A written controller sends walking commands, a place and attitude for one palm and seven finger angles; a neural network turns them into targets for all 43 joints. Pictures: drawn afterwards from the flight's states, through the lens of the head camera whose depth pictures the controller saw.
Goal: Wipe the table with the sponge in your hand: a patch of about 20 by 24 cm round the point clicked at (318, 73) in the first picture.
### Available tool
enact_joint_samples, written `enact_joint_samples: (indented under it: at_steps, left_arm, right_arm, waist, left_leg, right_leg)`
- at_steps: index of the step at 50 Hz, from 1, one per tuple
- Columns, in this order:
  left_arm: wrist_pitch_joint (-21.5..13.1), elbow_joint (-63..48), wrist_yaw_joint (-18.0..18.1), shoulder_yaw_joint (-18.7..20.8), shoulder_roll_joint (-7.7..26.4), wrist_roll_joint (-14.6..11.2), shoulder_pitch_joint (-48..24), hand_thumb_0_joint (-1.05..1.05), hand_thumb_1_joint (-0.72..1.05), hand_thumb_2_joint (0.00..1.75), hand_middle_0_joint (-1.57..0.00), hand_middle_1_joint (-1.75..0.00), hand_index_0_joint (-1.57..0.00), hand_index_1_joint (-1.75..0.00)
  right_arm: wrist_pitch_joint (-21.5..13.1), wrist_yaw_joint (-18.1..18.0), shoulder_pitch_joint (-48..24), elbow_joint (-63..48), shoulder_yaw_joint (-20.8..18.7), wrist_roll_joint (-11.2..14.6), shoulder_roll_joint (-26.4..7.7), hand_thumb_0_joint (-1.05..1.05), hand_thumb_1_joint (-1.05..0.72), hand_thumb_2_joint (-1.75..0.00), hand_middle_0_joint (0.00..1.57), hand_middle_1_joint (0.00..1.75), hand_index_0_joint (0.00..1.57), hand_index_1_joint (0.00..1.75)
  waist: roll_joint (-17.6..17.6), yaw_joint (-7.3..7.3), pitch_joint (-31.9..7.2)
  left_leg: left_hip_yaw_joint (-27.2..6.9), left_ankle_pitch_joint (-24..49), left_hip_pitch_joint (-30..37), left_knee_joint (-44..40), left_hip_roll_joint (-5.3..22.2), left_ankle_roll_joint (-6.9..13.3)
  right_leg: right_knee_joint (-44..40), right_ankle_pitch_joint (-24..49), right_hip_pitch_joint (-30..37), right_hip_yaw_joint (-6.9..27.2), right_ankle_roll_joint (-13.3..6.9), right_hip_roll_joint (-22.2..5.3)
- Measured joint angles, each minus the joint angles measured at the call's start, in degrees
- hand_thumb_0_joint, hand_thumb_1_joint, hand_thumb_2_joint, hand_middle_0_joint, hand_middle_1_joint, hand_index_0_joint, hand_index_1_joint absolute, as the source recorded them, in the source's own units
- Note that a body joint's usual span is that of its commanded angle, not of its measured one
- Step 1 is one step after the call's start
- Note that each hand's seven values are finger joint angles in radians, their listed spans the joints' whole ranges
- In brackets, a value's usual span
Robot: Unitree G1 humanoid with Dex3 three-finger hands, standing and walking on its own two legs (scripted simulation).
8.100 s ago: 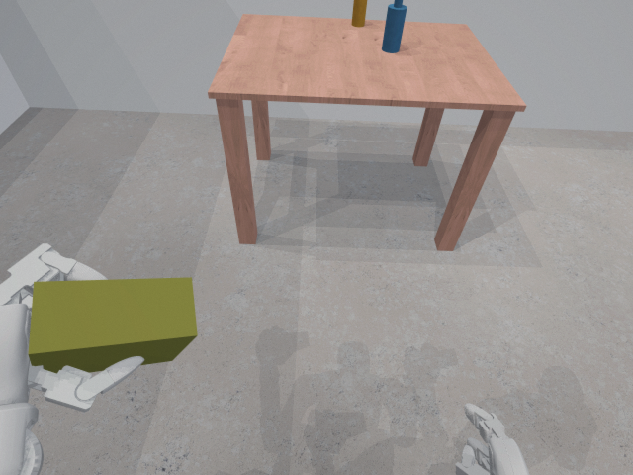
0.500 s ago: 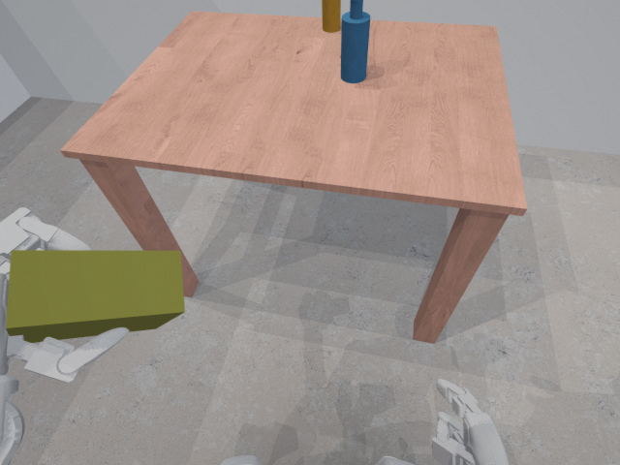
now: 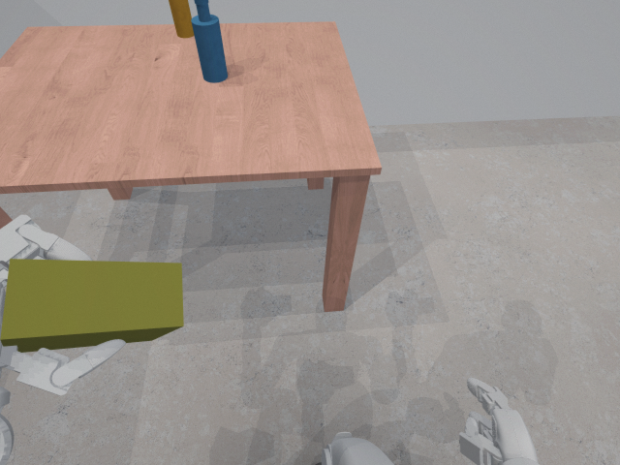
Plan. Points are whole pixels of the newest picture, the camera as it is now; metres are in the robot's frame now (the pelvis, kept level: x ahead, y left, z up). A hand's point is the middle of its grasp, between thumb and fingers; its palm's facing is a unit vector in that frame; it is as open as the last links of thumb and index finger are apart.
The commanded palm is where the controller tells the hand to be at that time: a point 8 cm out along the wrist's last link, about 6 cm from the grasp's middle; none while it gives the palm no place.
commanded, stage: turn to face it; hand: left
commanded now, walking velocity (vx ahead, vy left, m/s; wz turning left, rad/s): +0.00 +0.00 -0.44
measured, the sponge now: (120, 306) +0.23 +0.20 +0.15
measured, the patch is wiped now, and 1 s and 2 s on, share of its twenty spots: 0.00 0.00 0.00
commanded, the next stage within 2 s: take the last steps up to it in 0.32 s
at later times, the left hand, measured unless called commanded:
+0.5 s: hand (188, 321) +0.21 +0.12 +0.18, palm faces +0.15 -0.84 -0.52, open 10.2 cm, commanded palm +0.16 +0.18 +0.19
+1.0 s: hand (213, 328) +0.20 +0.10 +0.18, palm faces +0.18 -0.83 -0.53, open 10.2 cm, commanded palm +0.16 +0.16 +0.19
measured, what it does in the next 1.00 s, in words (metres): steps on the spot: right foot, then left foot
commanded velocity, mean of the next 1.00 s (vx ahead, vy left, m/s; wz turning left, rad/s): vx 0.18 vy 0.09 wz -0.09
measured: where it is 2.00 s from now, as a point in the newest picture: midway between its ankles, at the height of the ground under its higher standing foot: outside the picture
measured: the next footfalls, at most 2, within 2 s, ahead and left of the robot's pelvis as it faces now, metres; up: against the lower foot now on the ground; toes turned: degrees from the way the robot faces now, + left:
right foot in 0.14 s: +0.06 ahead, -0.13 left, +0.00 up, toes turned -9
left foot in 0.54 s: -0.01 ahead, +0.07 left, +0.00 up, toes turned -7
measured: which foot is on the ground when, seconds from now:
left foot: down 0.00-0.16, up 0.18-0.52, down 0.54-0.76, up 0.78-1.00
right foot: up 0.00-0.12, down 0.14-0.56, up 0.58-0.74, down 0.76-1.00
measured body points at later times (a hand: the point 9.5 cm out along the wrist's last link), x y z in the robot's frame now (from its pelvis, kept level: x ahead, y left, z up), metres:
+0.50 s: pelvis -0.05 -0.06 +0.01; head -0.02 -0.08 +0.46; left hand +0.19 +0.17 +0.21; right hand +0.05 -0.35 -0.08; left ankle -0.05 +0.08 -0.71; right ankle +0.02 -0.13 -0.73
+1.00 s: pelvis -0.05 -0.09 +0.02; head -0.02 -0.12 +0.47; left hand +0.19 +0.14 +0.21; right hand +0.06 -0.34 -0.10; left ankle +0.03 +0.06 -0.67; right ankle -0.06 -0.16 -0.73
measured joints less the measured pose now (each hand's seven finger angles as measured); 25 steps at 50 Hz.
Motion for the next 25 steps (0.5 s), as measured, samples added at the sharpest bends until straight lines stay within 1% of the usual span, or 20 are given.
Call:
enact_joint_samples:
  at_steps: [1,2,3,5,6,7,8,9,10,11,13,14,16,18,22,25]
  left_arm:
    - [0.0,0.2,-0.2,0.1,-0.1,0.1,0.4,-0.01,-0.50,1.01,-0.70,-1.38,-0.72,-1.37]
    - [0.0,0.4,-0.1,0.0,-0.4,0.1,0.9,-0.01,-0.50,1.01,-0.70,-1.38,-0.72,-1.37]
    - [0.0,0.6,0.1,-0.1,-0.8,0.1,1.3,-0.01,-0.50,1.01,-0.70,-1.38,-0.72,-1.37]
    - [0.0,0.9,0.6,-0.3,-1.5,0.1,1.5,-0.01,-0.50,1.01,-0.70,-1.38,-0.72,-1.37]
    - [0.0,0.9,0.8,-0.3,-1.4,0.3,1.2,-0.01,-0.50,1.01,-0.70,-1.38,-0.72,-1.37]
    - [0.0,1.0,1.0,-0.2,-1.1,0.5,0.4,-0.01,-0.50,1.01,-0.70,-1.38,-0.72,-1.37]
    - [-0.2,1.5,1.0,-0.5,-1.3,0.8,-1.2,-0.01,-0.50,1.01,-0.70,-1.38,-0.72,-1.37]
    - [-0.3,2.0,1.0,-0.8,-1.6,1.0,-3.0,-0.01,-0.50,1.01,-0.70,-1.38,-0.72,-1.37]
    - [-0.3,2.3,1.0,-1.1,-1.7,0.8,-4.3,-0.01,-0.50,1.01,-0.70,-1.38,-0.72,-1.37]
    - [-0.3,2.3,1.0,-1.1,-1.9,0.6,-4.7,-0.01,-0.50,1.01,-0.70,-1.38,-0.72,-1.37]
    - [-0.4,1.3,1.1,-0.7,-1.9,-0.1,-3.0,-0.01,-0.50,1.01,-0.70,-1.38,-0.72,-1.37]
    - [-0.6,0.5,1.2,-0.5,-1.8,-0.3,-1.5,-0.01,-0.50,1.01,-0.70,-1.38,-0.72,-1.37]
    - [-1.1,-1.0,1.1,-0.1,-1.1,-0.6,1.5,-0.01,-0.50,1.01,-0.70,-1.38,-0.72,-1.37]
    - [-1.7,-2.1,1.0,0.5,0.2,-0.7,3.8,-0.01,-0.50,1.01,-0.70,-1.38,-0.72,-1.37]
    - [-2.1,-2.5,1.0,1.4,1.8,-0.7,5.2,-0.01,-0.50,1.01,-0.70,-1.38,-0.72,-1.36]
    - [-1.7,-1.5,1.3,1.0,1.3,-0.2,4.3,-0.01,-0.50,1.01,-0.70,-1.38,-0.72,-1.36]
  right_arm:
    - [-0.7,0.1,0.5,0.0,0.2,0.2,0.8,0.01,-0.91,-0.90,0.20,0.29,0.20,0.30]
    - [-1.5,0.3,0.9,0.2,0.5,0.3,1.3,0.01,-0.91,-0.90,0.20,0.29,0.20,0.30]
    - [-2.2,0.4,1.4,0.4,0.9,0.4,1.8,0.01,-0.91,-0.90,0.20,0.29,0.20,0.30]
    - [-3.9,0.6,2.1,0.8,1.8,0.6,2.7,0.01,-0.90,-0.90,0.20,0.29,0.20,0.30]
    - [-4.6,0.8,2.3,0.9,2.3,0.5,3.1,0.01,-0.90,-0.90,0.20,0.29,0.20,0.30]
    - [-5.3,0.9,2.5,1.1,2.7,0.5,3.5,0.01,-0.90,-0.90,0.20,0.29,0.20,0.30]
    - [-5.8,1.0,2.0,1.7,2.9,0.5,3.5,0.01,-0.90,-0.90,0.21,0.29,0.20,0.30]
    - [-5.8,1.0,1.1,2.6,3.0,0.5,3.5,0.01,-0.90,-0.90,0.21,0.30,0.20,0.30]
    - [-5.5,1.0,0.2,3.6,3.1,0.5,3.4,0.01,-0.90,-0.90,0.21,0.30,0.20,0.30]
    - [-4.9,1.0,-0.8,4.4,3.1,0.4,3.4,0.01,-0.90,-0.90,0.21,0.30,0.20,0.30]
    - [-3.5,0.9,-2.3,5.0,3.1,0.0,3.0,0.01,-0.90,-0.90,0.21,0.30,0.20,0.30]
    - [-3.0,0.8,-2.7,4.9,3.0,-0.1,2.7,0.01,-0.90,-0.90,0.21,0.30,0.20,0.30]
    - [-2.4,0.6,-2.8,4.5,2.5,-0.2,2.2,0.02,-0.90,-0.90,0.21,0.30,0.20,0.30]
    - [-2.1,0.1,-2.4,4.1,1.9,-0.3,1.6,0.02,-0.90,-0.90,0.21,0.30,0.20,0.30]
    - [-1.8,-0.5,-1.2,3.5,0.6,-0.2,-0.2,0.01,-0.90,-0.90,0.21,0.29,0.20,0.30]
    - [-1.8,-0.9,-0.2,3.6,0.0,-0.1,-1.6,0.01,-0.91,-0.90,0.20,0.29,0.20,0.30]
  waist:
    - [0.4,0.42,-0.1]
    - [1.1,0.90,-0.3]
    - [2.1,1.36,-0.3]
    - [4.0,2.15,0.1]
    - [4.6,2.38,0.4]
    - [5.1,2.45,0.9]
    - [6.5,2.21,2.0]
    - [7.0,1.65,3.1]
    - [6.7,1.22,3.9]
    - [6.1,0.89,4.4]
    - [5.0,-0.16,4.8]
    - [4.6,-0.80,4.8]
    - [3.8,-1.88,4.3]
    - [2.9,-2.43,3.4]
    - [1.5,-2.04,1.2]
    - [1.4,-2.08,-0.5]
  left_leg:
    - [0.5,-0.9,0.2,0.4,0.8,-0.8]
    - [1.0,-1.7,0.4,0.9,1.8,-1.5]
    - [1.4,-2.2,0.5,1.3,3.0,-2.1]
    - [2.2,-3.2,0.4,3.0,5.5,-3.3]
    - [2.4,-3.9,0.0,4.6,6.7,-4.0]
    - [2.3,-4.9,-0.8,6.8,7.8,-4.6]
    - [1.5,-5.8,-1.9,9.5,9.4,-4.3]
    - [-0.3,-8.4,-3.8,13.6,9.3,-3.6]
    - [-2.2,-11.2,-6.1,18.8,7.7,-2.9]
    - [-3.6,-12.8,-8.1,23.9,5.8,-2.5]
    - [-4.6,-12.6,-11.0,31.0,2.6,-2.2]
    - [-4.5,-12.0,-11.7,32.1,1.5,-2.1]
    - [-3.7,-11.4,-11.7,30.3,0.0,-2.0]
    - [-2.8,-11.2,-10.7,25.7,-1.1,-1.7]
    - [-2.1,-11.1,-7.2,15.1,-2.4,-0.6]
    - [-2.0,-9.5,-2.9,5.4,-2.8,0.9]
  right_leg:
    - [4.6,-1.5,-0.5,-1.3,0.7,-1.3]
    - [6.2,-3.0,0.0,-2.6,1.2,-2.7]
    - [5.0,-4.3,1.4,-3.8,1.7,-4.1]
    - [-2.5,-4.7,6.1,-5.6,2.2,-6.2]
    - [-7.4,-3.0,8.9,-6.1,2.2,-6.9]
    - [-12.0,-0.1,11.5,-6.5,1.9,-7.2]
    - [-12.7,1.5,12.0,-7.4,0.1,-5.9]
    - [-12.0,2.0,11.5,-7.9,-1.9,-5.3]
    - [-11.6,2.2,10.9,-7.9,-3.5,-5.2]
    - [-11.8,2.6,10.5,-7.4,-4.5,-5.2]
    - [-13.8,4.4,10.2,-5.9,-5.4,-4.9]
    - [-15.3,5.6,10.4,-5.3,-5.5,-4.6]
    - [-18.2,7.7,10.8,-4.1,-5.7,-4.3]
    - [-20.5,9.5,10.9,-3.2,-6.0,-4.0]
    - [-23.6,12.2,10.5,-1.7,-6.3,-3.2]
    - [-24.8,13.5,10.2,-1.8,-6.1,-2.7]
